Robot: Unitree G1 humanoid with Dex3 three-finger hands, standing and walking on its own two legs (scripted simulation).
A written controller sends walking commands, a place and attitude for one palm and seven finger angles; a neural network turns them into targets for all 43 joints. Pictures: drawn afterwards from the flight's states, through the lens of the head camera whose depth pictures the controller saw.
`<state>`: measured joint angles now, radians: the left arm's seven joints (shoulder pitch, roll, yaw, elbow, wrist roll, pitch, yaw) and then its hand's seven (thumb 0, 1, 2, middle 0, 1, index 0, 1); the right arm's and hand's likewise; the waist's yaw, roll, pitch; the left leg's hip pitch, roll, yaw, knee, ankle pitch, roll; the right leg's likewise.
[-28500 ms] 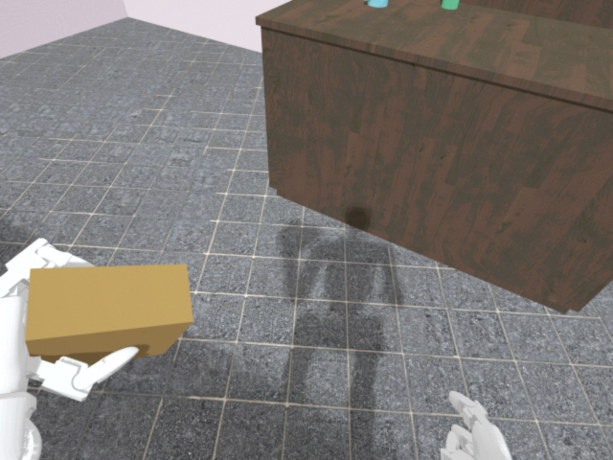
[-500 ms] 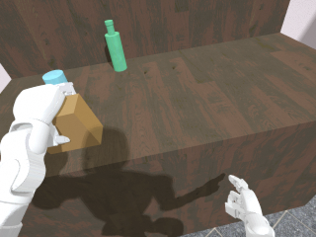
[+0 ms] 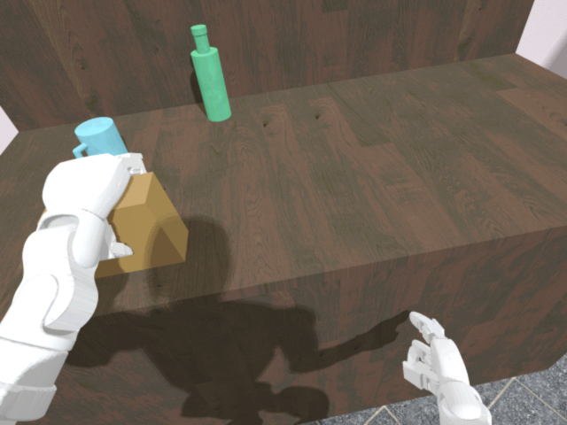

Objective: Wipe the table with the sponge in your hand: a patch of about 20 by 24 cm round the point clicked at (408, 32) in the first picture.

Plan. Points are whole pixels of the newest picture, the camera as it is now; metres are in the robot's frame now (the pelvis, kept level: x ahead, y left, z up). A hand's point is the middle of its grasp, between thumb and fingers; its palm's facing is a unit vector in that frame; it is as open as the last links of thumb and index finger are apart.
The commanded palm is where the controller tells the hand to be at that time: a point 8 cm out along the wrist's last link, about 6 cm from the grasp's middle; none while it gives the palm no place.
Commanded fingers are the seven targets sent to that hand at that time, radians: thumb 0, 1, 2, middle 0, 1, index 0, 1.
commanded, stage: move the sponge above the wiping area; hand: left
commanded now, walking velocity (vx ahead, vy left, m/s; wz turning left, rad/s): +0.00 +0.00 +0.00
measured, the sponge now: (130, 237) +0.29 +0.28 +0.14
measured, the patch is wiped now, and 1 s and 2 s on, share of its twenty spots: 0.05 0.05 0.05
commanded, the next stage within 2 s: lower the sponge onto the table in 1.30 s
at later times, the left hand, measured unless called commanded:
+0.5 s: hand (109, 210) +0.29 +0.29 +0.19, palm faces +0.12 -0.03 -0.99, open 10.2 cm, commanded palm +0.24 +0.28 +0.27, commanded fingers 0.00 0.10 1.30 -1.20 -1.60 -1.20 -1.60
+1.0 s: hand (102, 210) +0.28 +0.29 +0.20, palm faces +0.12 -0.03 -0.99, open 10.2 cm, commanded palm +0.24 +0.29 +0.28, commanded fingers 0.00 0.10 1.30 -1.20 -1.60 -1.20 -1.60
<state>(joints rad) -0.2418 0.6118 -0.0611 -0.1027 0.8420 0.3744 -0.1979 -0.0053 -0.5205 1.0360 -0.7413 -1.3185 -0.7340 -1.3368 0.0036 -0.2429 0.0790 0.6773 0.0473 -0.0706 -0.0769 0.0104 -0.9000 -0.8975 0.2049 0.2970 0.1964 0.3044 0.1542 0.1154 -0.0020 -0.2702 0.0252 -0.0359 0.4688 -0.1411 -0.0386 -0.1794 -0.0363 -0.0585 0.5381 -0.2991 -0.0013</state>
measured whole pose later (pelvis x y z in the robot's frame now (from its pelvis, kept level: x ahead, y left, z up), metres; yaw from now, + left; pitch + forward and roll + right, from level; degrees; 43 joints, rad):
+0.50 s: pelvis +0.01 +0.00 +0.00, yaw +0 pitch -2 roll +0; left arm -0.18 0.64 -0.01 -0.16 0.83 0.39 -0.22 -0.01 -0.52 1.04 -0.74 -1.32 -0.73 -1.34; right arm 0.03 -0.26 0.07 0.66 0.05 -0.05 -0.07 0.01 -0.90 -0.90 0.20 0.30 0.20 0.30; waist 0.15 0.12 -0.01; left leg -0.28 0.03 -0.03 0.48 -0.16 -0.04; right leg -0.18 -0.04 -0.06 0.54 -0.31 0.00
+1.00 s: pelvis +0.00 +0.00 +0.00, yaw +0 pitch -3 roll +0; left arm -0.20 0.65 -0.02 -0.17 0.82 0.39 -0.25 -0.01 -0.52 1.04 -0.74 -1.32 -0.73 -1.34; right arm 0.02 -0.25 0.08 0.65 0.05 -0.06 -0.08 0.01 -0.90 -0.90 0.21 0.30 0.20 0.30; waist 0.15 0.12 -0.01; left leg -0.28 0.03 -0.04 0.48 -0.15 -0.04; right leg -0.18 -0.03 -0.06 0.54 -0.30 0.00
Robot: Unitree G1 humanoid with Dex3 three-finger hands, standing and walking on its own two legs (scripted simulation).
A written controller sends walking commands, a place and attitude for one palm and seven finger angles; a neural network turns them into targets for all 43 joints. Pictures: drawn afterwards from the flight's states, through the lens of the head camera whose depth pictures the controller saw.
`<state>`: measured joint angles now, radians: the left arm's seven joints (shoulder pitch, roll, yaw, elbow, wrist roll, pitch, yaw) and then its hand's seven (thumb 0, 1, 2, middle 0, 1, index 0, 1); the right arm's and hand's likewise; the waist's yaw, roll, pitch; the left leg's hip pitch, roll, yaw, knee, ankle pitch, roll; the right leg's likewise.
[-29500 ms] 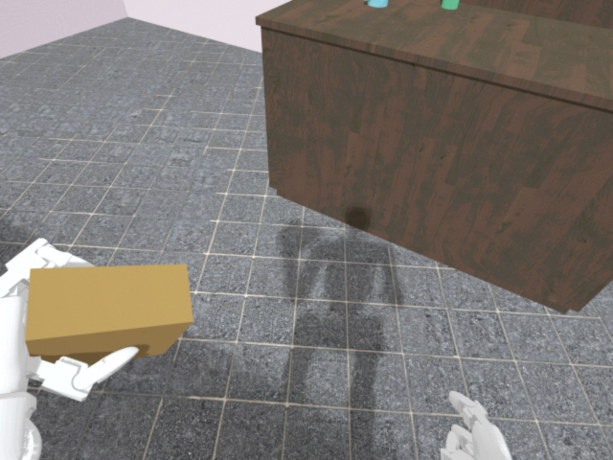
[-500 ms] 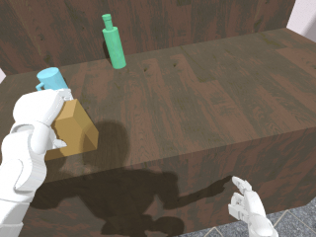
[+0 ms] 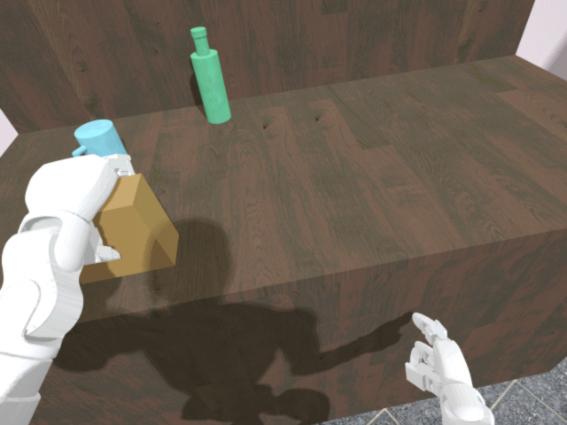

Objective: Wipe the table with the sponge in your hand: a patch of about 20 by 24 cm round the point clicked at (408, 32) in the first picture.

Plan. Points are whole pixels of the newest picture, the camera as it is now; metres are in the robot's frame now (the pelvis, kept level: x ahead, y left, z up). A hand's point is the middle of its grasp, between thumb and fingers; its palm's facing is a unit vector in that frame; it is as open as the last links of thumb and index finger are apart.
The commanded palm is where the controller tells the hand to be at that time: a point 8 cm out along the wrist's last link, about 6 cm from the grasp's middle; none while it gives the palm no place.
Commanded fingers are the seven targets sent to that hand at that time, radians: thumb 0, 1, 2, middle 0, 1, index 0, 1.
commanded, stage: move the sponge above the wiping area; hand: left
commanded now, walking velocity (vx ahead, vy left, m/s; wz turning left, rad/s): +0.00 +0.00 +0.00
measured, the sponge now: (118, 241) +0.28 +0.29 +0.15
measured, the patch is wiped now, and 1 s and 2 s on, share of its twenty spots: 0.05 0.05 0.15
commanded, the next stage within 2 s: lower the sponge onto the table in 0.30 s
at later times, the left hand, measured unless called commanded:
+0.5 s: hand (107, 209) +0.28 +0.28 +0.20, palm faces +0.14 -0.03 -0.99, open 10.2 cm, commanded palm +0.23 +0.29 +0.28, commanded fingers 0.00 0.10 1.30 -1.20 -1.60 -1.20 -1.60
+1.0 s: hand (113, 215) +0.28 +0.28 +0.19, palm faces +0.14 -0.04 -0.99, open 10.2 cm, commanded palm +0.23 +0.28 +0.27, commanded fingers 0.00 0.10 1.30 -1.20 -1.60 -1.20 -1.60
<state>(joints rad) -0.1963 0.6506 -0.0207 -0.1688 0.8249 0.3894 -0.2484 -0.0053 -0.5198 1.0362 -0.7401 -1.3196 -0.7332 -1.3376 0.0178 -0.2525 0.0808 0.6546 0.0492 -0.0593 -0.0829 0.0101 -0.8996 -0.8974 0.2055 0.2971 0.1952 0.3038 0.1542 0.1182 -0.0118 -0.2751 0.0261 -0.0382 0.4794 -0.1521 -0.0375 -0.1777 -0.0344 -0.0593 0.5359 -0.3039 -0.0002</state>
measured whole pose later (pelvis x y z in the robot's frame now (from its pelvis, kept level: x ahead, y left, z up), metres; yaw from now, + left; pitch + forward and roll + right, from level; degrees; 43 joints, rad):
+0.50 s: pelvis +0.00 +0.00 +0.00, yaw +0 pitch -3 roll +0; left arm -0.24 0.64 -0.05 -0.15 0.83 0.37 -0.23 -0.01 -0.52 1.04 -0.74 -1.32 -0.73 -1.34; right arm 0.02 -0.24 0.08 0.66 0.05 -0.07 -0.09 0.01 -0.90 -0.90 0.21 0.30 0.20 0.30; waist 0.15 0.11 -0.01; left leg -0.28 0.02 -0.03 0.48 -0.15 -0.03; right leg -0.18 -0.04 -0.05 0.54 -0.30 0.00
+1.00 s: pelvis +0.00 +0.00 +0.00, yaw +0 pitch -3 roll +0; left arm -0.20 0.62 -0.05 -0.17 0.83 0.38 -0.21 0.00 -0.52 1.04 -0.74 -1.32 -0.73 -1.34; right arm 0.01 -0.24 0.08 0.66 0.04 -0.06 -0.08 0.01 -0.90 -0.90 0.21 0.30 0.20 0.30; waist 0.16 0.12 -0.01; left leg -0.27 0.03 -0.03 0.48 -0.15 -0.04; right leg -0.18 -0.03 -0.05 0.54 -0.30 0.00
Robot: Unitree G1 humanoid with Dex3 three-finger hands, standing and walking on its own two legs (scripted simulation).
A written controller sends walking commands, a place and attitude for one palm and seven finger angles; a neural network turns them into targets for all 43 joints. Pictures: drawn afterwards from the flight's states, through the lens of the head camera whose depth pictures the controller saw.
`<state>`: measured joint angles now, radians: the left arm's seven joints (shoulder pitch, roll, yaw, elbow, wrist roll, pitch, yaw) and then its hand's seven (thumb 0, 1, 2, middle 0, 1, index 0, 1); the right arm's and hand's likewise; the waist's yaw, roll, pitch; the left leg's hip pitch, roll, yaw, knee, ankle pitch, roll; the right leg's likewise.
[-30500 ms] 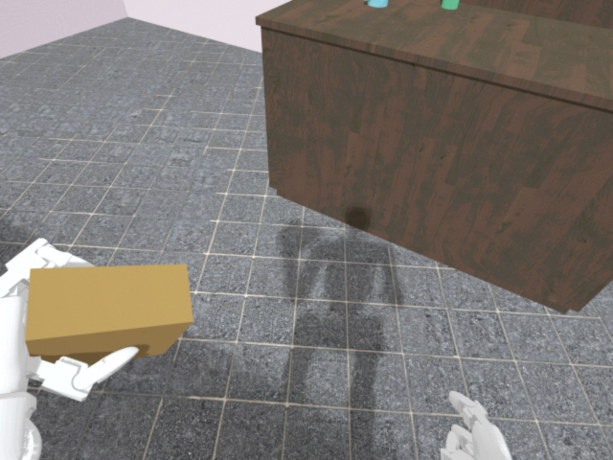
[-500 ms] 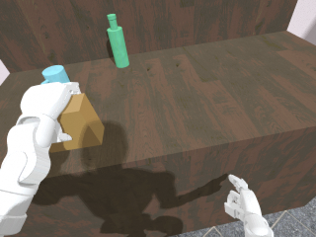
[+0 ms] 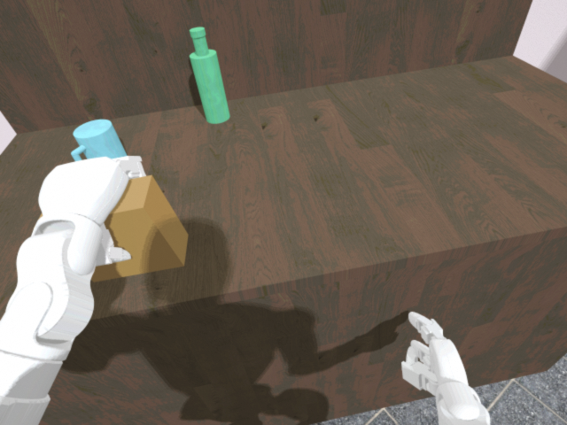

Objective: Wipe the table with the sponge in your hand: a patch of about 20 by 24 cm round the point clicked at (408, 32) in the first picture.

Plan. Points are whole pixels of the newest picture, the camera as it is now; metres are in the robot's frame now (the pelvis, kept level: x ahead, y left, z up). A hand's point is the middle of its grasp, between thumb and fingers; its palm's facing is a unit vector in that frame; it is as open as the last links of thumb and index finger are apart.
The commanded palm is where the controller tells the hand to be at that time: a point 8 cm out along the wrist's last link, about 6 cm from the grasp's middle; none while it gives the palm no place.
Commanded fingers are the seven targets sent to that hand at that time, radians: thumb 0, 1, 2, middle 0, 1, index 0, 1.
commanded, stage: lower the sponge onto the table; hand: left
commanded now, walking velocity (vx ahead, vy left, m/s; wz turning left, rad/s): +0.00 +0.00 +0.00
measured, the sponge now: (128, 241) +0.28 +0.28 +0.14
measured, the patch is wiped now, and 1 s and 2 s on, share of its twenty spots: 0.05 0.15 0.25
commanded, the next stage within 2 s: wipe forward along the first lane in 0.56 s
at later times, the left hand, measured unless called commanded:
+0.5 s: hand (101, 228) +0.27 +0.30 +0.17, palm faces +0.12 -0.05 -0.99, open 10.2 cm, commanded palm +0.23 +0.29 +0.25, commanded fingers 0.00 0.10 1.30 -1.20 -1.60 -1.20 -1.60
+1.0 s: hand (111, 217) +0.30 +0.31 +0.17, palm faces +0.04 +0.01 -1.00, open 10.2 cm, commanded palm +0.27 +0.30 +0.22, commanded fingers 0.00 0.10 1.30 -1.20 -1.60 -1.20 -1.60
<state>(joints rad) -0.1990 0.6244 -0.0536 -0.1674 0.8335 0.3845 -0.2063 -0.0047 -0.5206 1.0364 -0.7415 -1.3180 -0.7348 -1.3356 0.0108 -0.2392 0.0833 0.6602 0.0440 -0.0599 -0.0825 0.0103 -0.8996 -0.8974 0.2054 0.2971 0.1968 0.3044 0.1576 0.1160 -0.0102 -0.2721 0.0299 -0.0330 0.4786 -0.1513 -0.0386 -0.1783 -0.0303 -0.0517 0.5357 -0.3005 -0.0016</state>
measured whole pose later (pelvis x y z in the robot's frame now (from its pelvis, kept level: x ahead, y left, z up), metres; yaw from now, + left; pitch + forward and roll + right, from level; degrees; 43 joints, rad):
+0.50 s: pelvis +0.00 +0.00 +0.00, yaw +0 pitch -4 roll +0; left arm -0.14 0.62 -0.01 -0.12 0.83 0.33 -0.17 -0.01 -0.52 1.04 -0.74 -1.32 -0.73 -1.34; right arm 0.05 -0.25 0.07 0.67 0.04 -0.06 -0.09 0.01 -0.90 -0.90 0.21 0.30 0.20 0.30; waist 0.15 0.11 0.00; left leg -0.27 0.03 -0.04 0.49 -0.16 -0.04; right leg -0.16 -0.03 -0.05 0.52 -0.30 0.00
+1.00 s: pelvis +0.00 +0.00 +0.00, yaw +1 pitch -3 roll +0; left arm -0.32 0.60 -0.09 0.09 0.92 0.32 -0.20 -0.02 -0.52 1.04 -0.75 -1.31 -0.74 -1.33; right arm 0.06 -0.24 0.08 0.67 0.05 -0.06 -0.10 0.01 -0.90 -0.90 0.21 0.30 0.20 0.30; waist 0.13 0.11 -0.02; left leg -0.29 0.02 -0.06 0.49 -0.15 -0.03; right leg -0.18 -0.04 -0.07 0.54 -0.30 0.00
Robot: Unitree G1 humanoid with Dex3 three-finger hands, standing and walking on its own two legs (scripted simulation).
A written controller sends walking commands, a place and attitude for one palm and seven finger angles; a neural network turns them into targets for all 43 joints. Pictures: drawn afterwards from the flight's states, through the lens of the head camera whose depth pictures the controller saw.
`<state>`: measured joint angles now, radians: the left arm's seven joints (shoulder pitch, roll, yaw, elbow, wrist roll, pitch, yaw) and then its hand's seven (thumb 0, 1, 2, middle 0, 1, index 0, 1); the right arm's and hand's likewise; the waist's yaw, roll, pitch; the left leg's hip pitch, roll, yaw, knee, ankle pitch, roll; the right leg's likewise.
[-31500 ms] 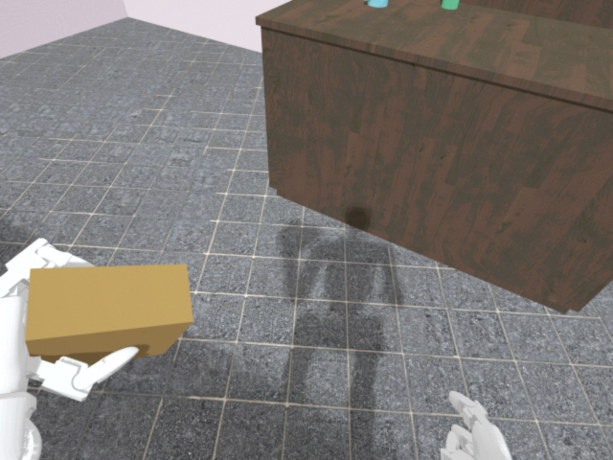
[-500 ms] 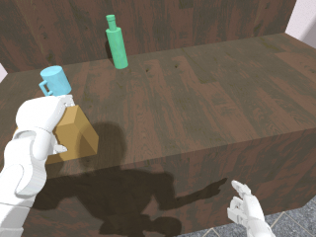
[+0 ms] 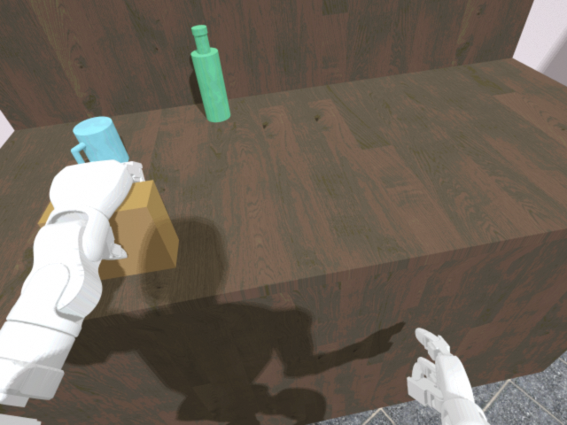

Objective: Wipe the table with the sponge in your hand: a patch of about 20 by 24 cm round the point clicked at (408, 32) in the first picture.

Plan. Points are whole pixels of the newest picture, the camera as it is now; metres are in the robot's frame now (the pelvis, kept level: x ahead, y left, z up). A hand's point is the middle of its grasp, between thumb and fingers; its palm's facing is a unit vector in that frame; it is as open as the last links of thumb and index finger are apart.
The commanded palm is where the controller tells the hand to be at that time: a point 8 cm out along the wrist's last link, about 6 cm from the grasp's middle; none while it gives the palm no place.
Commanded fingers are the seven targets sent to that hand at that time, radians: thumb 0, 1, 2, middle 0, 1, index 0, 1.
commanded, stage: wipe forward along the first lane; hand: left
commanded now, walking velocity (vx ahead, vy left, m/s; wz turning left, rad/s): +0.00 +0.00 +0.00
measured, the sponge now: (123, 242) +0.30 +0.30 +0.12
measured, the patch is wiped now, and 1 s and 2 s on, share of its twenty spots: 0.15 0.25 0.30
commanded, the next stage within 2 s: slide across to the middle lane in 1.40 s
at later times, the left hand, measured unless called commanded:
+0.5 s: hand (123, 187) +0.36 +0.31 +0.17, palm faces -0.04 +0.01 -1.00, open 10.2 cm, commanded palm +0.34 +0.31 +0.21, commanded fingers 0.00 0.10 1.30 -1.20 -1.60 -1.20 -1.60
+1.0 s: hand (121, 171) +0.40 +0.34 +0.17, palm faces -0.09 +0.01 -1.00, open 10.2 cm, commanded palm +0.39 +0.33 +0.20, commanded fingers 0.00 0.10 1.30 -1.20 -1.60 -1.20 -1.60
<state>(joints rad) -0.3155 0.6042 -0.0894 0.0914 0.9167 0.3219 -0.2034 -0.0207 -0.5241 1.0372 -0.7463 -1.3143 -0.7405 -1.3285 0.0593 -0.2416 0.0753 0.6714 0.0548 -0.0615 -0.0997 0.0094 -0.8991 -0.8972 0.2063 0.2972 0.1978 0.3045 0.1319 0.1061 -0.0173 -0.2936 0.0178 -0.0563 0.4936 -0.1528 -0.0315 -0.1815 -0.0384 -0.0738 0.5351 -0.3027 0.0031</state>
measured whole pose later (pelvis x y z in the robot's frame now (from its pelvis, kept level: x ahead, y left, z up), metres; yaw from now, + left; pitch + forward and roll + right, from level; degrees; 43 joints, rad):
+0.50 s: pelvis +0.01 +0.00 +0.00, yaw +0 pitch +0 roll -1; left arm -0.48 0.64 -0.02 0.38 0.94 0.23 -0.23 0.00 -0.52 1.04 -0.74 -1.32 -0.74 -1.34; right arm 0.18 -0.29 0.03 0.67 0.06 0.00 -0.09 0.01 -0.90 -0.90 0.21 0.30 0.20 0.30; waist 0.06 0.10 -0.04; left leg -0.35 0.03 -0.06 0.52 -0.18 -0.03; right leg -0.22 -0.03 -0.07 0.53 -0.31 0.00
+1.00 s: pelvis +0.02 +0.01 +0.00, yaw -1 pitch +3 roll -1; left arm -0.62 0.69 0.02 0.62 0.97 0.14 -0.22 0.00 -0.53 1.04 -0.75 -1.32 -0.74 -1.33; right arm 0.23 -0.28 0.01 0.66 0.07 0.05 -0.09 0.01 -0.90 -0.90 0.21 0.30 0.20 0.30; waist 0.02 0.08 -0.06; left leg -0.40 0.03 -0.04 0.54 -0.19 -0.01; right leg -0.27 -0.03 -0.05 0.52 -0.30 0.02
